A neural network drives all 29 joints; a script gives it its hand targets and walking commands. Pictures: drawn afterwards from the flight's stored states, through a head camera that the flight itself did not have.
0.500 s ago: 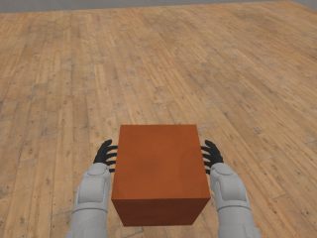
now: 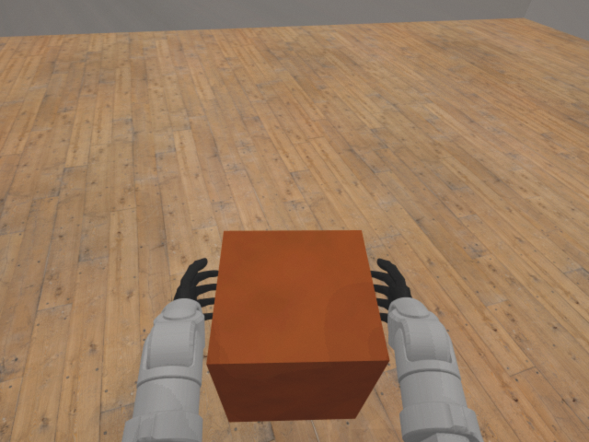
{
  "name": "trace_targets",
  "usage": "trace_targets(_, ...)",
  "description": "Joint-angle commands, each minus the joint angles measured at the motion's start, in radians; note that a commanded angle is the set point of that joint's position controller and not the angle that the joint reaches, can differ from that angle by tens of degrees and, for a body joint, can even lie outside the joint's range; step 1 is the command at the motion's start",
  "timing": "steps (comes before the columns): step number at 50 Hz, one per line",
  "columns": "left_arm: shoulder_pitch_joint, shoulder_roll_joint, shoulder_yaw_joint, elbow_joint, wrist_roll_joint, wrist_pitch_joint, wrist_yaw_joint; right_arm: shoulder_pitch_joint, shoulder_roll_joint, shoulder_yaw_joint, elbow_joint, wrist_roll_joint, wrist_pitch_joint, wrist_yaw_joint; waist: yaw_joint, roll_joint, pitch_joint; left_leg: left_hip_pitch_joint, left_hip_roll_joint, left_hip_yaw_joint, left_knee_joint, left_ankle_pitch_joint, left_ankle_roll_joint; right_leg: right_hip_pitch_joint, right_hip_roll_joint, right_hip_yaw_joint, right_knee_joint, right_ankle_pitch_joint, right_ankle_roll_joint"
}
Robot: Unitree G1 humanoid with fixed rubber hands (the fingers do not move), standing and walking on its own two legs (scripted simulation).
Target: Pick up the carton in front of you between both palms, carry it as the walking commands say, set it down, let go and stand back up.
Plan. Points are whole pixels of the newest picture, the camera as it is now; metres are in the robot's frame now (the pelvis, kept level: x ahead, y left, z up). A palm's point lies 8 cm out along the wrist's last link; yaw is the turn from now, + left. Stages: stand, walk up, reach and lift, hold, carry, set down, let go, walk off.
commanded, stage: hold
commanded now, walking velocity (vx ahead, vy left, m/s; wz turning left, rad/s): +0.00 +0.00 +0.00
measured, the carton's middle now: (292, 329) +0.30 +0.00 -0.04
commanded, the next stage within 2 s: set down in 0.10 s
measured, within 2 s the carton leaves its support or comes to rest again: neither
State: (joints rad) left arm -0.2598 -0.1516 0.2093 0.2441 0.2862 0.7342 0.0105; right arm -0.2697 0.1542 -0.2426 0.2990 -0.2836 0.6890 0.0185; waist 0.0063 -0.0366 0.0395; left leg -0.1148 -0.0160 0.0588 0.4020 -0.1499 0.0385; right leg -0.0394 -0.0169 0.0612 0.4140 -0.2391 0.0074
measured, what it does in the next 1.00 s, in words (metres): lowers itself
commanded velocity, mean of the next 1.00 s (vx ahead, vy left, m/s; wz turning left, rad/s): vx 0.00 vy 0.00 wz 0.00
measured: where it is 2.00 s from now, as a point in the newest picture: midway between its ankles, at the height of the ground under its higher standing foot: outside the picture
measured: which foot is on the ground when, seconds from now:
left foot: down 0.00-1.00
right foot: down 0.00-1.00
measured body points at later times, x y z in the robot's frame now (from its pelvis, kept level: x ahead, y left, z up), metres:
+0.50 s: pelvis -0.01 -0.03 -0.02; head +0.06 -0.01 +0.43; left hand +0.33 +0.16 -0.03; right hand +0.35 -0.15 -0.03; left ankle +0.06 +0.09 -0.74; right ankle +0.01 -0.15 -0.74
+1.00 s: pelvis -0.04 -0.03 -0.13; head +0.18 +0.00 +0.26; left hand +0.37 +0.18 -0.21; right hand +0.41 -0.13 -0.21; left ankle +0.06 +0.10 -0.74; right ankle +0.01 -0.15 -0.74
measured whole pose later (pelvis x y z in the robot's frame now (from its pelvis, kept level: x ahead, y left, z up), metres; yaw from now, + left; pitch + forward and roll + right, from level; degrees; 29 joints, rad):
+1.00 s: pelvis -0.04 -0.03 -0.13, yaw -1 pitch +35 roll -1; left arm -0.72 -0.10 0.51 0.52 0.28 0.26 -0.03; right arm -0.75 0.11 -0.40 0.62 -0.22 0.22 -0.06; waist 0.08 -0.07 -0.12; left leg -1.47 0.02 -0.03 1.18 -0.33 -0.02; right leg -1.40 0.06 0.04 1.23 -0.45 0.01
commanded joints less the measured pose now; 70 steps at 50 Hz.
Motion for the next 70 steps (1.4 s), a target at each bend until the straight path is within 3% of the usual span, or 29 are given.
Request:
trace_targets(1, -0.476, -0.957, -0.535, -0.040, -0.266, -0.044, -0.258, -0.491, 0.937, 0.496, -0.052, 0.244, -0.042, 0.248, -0.008, 0.070, -0.228, 0.272, -0.012, -0.180, -0.072, 0.001, -0.045, -0.209, 0.101, 0.032, -0.094, -0.007, -0.052)
trace_targets(7, -0.481, -0.948, -0.527, -0.043, -0.264, -0.047, -0.259, -0.497, 0.942, 0.500, -0.061, 0.244, -0.039, 0.244, -0.004, 0.057, -0.231, 0.283, -0.023, -0.163, -0.060, 0.061, -0.040, -0.203, 0.102, 0.028, -0.102, 0.018, -0.047)
trace_targets(10, -0.518, -0.920, -0.485, -0.012, -0.242, -0.060, -0.263, -0.534, 0.949, 0.480, -0.030, 0.230, -0.046, 0.238, 0.009, 0.042, -0.208, 0.263, -0.032, -0.150, -0.050, 0.032, -0.030, -0.219, 0.100, 0.025, -0.100, -0.010, -0.042)
trace_targets(16, -0.685, -0.844, -0.297, 0.178, -0.132, -0.145, -0.276, -0.683, 0.961, 0.330, 0.170, 0.133, -0.122, 0.220, 0.032, 0.013, -0.152, 0.175, -0.052, -0.122, 0.017, -0.081, -0.008, -0.325, 0.091, 0.024, -0.057, -0.114, -0.039)
trace_targets(21, -0.709, -0.702, -0.105, 0.299, 0.000, -0.256, -0.254, -0.709, 0.849, 0.156, 0.287, 0.012, -0.230, 0.169, 0.060, 0.012, -0.144, 0.015, -0.063, -0.101, 0.117, -0.001, 0.001, -0.421, 0.104, 0.024, 0.039, -0.066, -0.028)
trace_targets(24, -0.668, -0.617, -0.046, 0.316, 0.040, -0.336, -0.247, -0.672, 0.760, 0.104, 0.314, -0.021, -0.319, 0.144, 0.070, 0.018, -0.196, -0.087, -0.073, -0.089, 0.193, 0.084, -0.007, -0.483, 0.121, 0.017, 0.113, 0.002, -0.012)
trace_targets(27, -0.669, -0.625, -0.082, 0.313, 0.024, -0.426, -0.253, -0.673, 0.758, 0.151, 0.311, -0.002, -0.419, 0.128, 0.067, 0.021, -0.316, -0.156, -0.084, -0.080, 0.276, 0.183, -0.017, -0.535, 0.138, 0.013, 0.187, 0.094, 0.002)
trace_targets(32, -0.743, -0.697, -0.235, 0.299, -0.060, -0.571, -0.265, -0.761, 0.826, 0.344, 0.283, 0.088, -0.573, 0.096, 0.087, 0.011, -0.663, -0.258, -0.100, -0.082, 0.444, 0.380, -0.029, -0.623, 0.158, 0.019, 0.350, 0.293, 0.021)
trace_targets(35, -0.800, -0.697, -0.338, 0.229, -0.131, -0.617, -0.251, -0.813, 0.829, 0.463, 0.215, 0.148, -0.620, 0.065, 0.096, 0.022, -0.956, -0.299, -0.107, -0.083, 0.556, 0.496, -0.039, -0.656, 0.159, 0.022, 0.471, 0.427, 0.027)
trace_targets(37, -0.834, -0.690, -0.389, 0.182, -0.169, -0.621, -0.242, -0.834, 0.821, 0.498, 0.185, 0.164, -0.622, 0.044, 0.097, 0.034, -1.087, -0.403, -0.111, -0.071, 0.604, 0.488, -0.059, -0.632, 0.160, 0.022, 0.537, 0.484, 0.028)
trace_targets(39, -0.841, -0.702, -0.400, 0.188, -0.179, -0.611, -0.234, -0.850, 0.828, 0.515, 0.180, 0.163, -0.609, 0.034, 0.094, 0.014, -1.128, -0.478, -0.118, -0.064, 0.632, 0.416, -0.066, -0.679, 0.169, 0.009, 0.577, 0.434, 0.035)
trace_targets(41, -0.837, -0.724, -0.379, 0.220, -0.164, -0.586, -0.231, -0.867, 0.834, 0.511, 0.209, 0.162, -0.584, 0.048, 0.109, 0.010, -1.082, -0.531, -0.118, -0.060, 0.653, 0.333, -0.065, -0.803, 0.181, -0.007, 0.593, 0.287, 0.034)
trace_targets(45, -0.876, -0.782, -0.299, 0.296, -0.120, -0.523, -0.238, -0.942, 0.846, 0.444, 0.289, 0.151, -0.522, 0.106, 0.120, -0.001, -0.958, -0.674, -0.113, -0.051, 0.686, 0.132, -0.059, -1.031, 0.195, -0.032, 0.631, 0.024, 0.020)
trace_targets(49, -0.951, -0.799, -0.234, 0.337, -0.090, -0.472, -0.244, -1.022, 0.840, 0.359, 0.365, 0.126, -0.474, 0.149, 0.124, -0.012, -0.923, -0.772, -0.111, -0.046, 0.739, 0.034, -0.057, -1.206, 0.203, -0.052, 0.693, -0.097, 0.009)
trace_targets(53, -1.043, -0.808, -0.220, 0.343, -0.095, -0.446, -0.238, -1.108, 0.821, 0.315, 0.408, 0.127, -0.454, 0.170, 0.129, -0.008, -0.982, -0.816, -0.112, -0.044, 0.809, 0.016, -0.066, -1.343, 0.212, -0.071, 0.776, -0.138, 0.004)
trace_targets(61, -1.199, -0.816, -0.265, 0.309, -0.157, -0.431, -0.207, -1.251, 0.790, 0.315, 0.438, 0.167, -0.447, 0.166, 0.134, 0.017, -1.164, -0.890, -0.119, -0.033, 0.957, 0.035, -0.093, -1.494, 0.233, -0.095, 0.942, -0.138, -0.002)
trace_targets(70, -1.320, -0.755, -0.250, 0.286, -0.193, -0.421, -0.187, -1.371, 0.769, 0.337, 0.471, 0.215, -0.427, 0.150, 0.171, -0.011, -1.252, -1.031, -0.122, -0.002, 1.098, 0.061, -0.102, -1.569, 0.238, -0.100, 1.079, -0.120, 0.005)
